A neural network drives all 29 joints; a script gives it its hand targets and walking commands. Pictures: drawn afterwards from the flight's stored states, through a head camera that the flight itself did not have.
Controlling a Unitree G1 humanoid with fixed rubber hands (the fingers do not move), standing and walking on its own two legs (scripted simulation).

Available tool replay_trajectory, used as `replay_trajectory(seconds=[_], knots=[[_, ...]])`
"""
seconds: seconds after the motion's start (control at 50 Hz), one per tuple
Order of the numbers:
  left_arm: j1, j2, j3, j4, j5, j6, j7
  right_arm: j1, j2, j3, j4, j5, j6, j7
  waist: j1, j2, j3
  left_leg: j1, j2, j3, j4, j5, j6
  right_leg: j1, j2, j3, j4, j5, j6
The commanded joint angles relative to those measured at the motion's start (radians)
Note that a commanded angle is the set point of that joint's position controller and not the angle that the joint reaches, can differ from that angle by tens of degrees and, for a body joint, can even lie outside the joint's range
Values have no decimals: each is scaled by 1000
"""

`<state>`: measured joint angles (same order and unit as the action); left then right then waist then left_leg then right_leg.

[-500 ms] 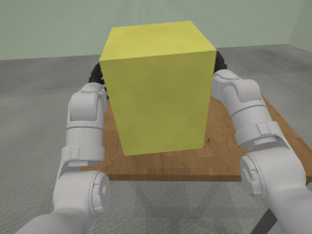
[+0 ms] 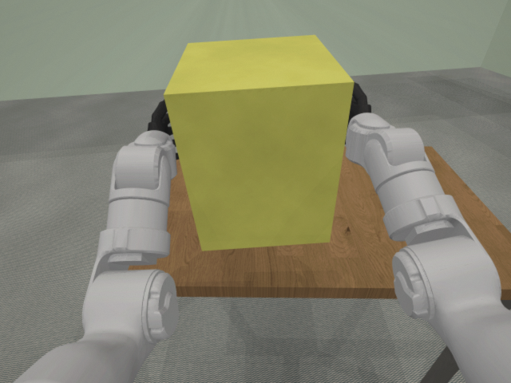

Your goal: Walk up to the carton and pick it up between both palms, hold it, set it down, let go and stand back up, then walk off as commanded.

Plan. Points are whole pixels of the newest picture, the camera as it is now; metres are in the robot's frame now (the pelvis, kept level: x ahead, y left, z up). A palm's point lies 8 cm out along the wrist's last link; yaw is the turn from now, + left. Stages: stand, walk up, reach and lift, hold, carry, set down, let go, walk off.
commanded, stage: hold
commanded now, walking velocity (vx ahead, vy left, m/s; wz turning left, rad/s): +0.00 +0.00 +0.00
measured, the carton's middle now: (258, 142) +0.40 +0.00 +0.25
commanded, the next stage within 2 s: none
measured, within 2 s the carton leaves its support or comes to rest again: neither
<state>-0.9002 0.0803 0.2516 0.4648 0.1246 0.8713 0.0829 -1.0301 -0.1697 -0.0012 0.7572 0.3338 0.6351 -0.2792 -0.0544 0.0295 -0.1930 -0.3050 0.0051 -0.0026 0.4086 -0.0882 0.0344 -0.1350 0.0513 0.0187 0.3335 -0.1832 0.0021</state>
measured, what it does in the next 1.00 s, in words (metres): stands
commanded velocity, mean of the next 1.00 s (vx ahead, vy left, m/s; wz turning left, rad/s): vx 0.00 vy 0.00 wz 0.00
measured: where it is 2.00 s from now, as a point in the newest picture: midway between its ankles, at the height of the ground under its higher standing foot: outside the picture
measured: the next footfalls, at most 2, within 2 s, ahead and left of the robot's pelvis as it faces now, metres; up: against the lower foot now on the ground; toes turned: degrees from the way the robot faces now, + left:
none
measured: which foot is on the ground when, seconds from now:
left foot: down 0.00-1.00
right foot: down 0.00-1.00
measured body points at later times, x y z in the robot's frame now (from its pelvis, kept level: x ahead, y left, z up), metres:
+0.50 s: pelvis +0.01 +0.01 +0.00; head -0.08 +0.02 +0.44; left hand +0.38 +0.14 +0.25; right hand +0.39 -0.15 +0.27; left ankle +0.08 +0.09 -0.74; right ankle +0.00 -0.12 -0.74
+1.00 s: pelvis -0.01 -0.01 +0.00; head -0.09 +0.02 +0.44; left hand +0.39 +0.15 +0.26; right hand +0.39 -0.15 +0.28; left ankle +0.08 +0.09 -0.74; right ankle +0.00 -0.12 -0.74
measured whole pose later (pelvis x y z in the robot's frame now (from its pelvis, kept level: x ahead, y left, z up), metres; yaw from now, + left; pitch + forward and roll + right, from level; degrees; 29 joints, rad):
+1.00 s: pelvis -0.01 -0.01 +0.00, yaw +0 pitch +0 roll -2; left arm -0.95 0.10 0.26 0.52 0.12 0.86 0.08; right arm -1.08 -0.16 -0.04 0.82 0.30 0.63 -0.27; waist -0.05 0.00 -0.20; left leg -0.34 0.02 -0.01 0.40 -0.06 0.02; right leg -0.18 0.07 0.02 0.35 -0.17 -0.01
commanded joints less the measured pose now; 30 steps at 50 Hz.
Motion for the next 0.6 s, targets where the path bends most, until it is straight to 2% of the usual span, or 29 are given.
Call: replay_trajectory(seconds=[0.0,0.1,0.16,0.3,0.44,0.58], knots=[[-981,-653,-378,-363,-197,-135,-142,-857,723,230,-383,213,-40,135,-32,33,-486,460,7,-43,-17,111,-81,-73,31,-1,-82,125,63],[-963,-664,-418,-434,-198,-118,-138,-816,698,245,-413,244,-26,135,-45,65,-500,490,13,-49,-9,179,-106,-52,39,-4,-73,176,56],[-949,-670,-439,-482,-200,-109,-133,-802,692,265,-451,264,-21,138,-41,78,-514,509,14,-50,1,233,-117,-38,44,-6,-67,211,54],[-926,-671,-461,-544,-198,-95,-123,-792,692,291,-511,275,-19,148,-28,67,-509,524,17,-48,8,275,-118,-36,49,-12,-65,230,52],[-929,-655,-435,-497,-183,-93,-128,-810,712,277,-482,249,-19,159,-14,22,-442,473,20,-38,-20,173,-92,-61,42,-8,-74,162,53],[-945,-629,-367,-355,-161,-101,-146,-878,735,225,-403,193,-26,165,1,-25,-373,397,18,-23,-61,-2,-53,-101,27,3,-96,14,53]])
